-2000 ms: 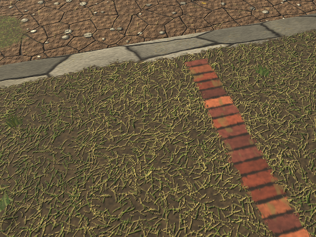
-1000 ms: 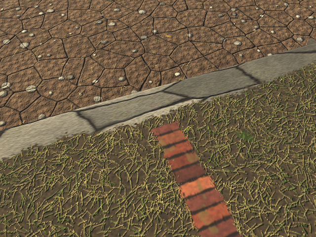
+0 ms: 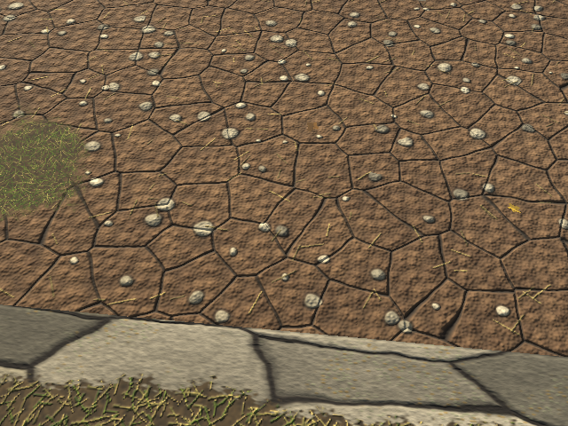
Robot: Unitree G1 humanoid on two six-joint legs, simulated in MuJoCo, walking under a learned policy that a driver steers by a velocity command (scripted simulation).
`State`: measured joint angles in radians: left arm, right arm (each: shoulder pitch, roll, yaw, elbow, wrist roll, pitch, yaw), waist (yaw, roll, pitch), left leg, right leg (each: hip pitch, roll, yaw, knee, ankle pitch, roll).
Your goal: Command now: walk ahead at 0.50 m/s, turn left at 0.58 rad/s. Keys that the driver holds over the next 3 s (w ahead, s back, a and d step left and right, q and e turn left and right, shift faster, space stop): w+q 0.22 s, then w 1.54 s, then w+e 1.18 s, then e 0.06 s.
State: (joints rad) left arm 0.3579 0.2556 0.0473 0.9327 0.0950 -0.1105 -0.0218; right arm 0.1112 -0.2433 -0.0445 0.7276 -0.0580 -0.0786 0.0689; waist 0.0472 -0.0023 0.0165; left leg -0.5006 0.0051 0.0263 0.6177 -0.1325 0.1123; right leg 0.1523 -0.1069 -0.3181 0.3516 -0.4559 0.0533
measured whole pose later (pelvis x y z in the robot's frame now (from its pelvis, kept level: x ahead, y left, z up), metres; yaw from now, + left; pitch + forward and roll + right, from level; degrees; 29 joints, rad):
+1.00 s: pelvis +0.58 +0.09 +0.00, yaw +13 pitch +2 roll +0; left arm 0.41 0.23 0.02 0.98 0.09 -0.13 -0.07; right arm 0.17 -0.22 -0.04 0.78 -0.07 -0.11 0.03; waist 0.02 -0.02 -0.01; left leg -0.43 0.00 0.05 0.73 -0.37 0.06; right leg -0.17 0.01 0.00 0.91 -0.53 -0.05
